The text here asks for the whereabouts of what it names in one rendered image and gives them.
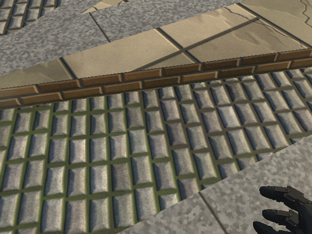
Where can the right robot hand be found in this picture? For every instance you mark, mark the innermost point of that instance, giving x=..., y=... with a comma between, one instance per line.
x=300, y=223

